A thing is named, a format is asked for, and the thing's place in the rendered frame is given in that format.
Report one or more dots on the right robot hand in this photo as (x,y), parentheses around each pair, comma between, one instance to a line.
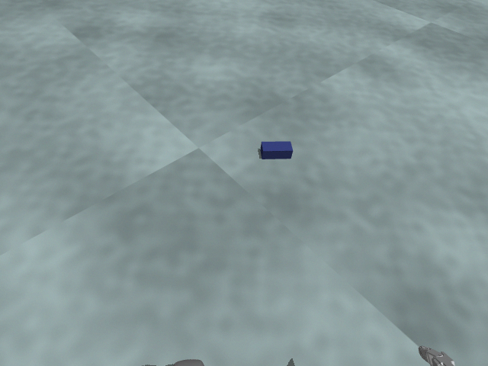
(435,358)

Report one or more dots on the carton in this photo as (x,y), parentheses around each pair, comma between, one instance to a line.
(276,150)

